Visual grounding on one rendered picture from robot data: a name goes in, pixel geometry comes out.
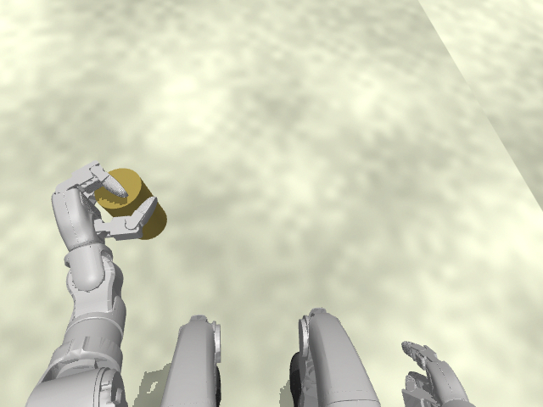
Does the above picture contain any left robot arm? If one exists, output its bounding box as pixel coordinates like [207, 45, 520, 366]
[25, 243, 128, 407]

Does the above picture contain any can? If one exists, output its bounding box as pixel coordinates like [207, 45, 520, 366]
[94, 168, 167, 240]

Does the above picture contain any right robot hand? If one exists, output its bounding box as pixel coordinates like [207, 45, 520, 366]
[401, 341, 470, 407]

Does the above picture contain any left robot hand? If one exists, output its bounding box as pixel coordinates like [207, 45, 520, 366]
[52, 160, 158, 252]

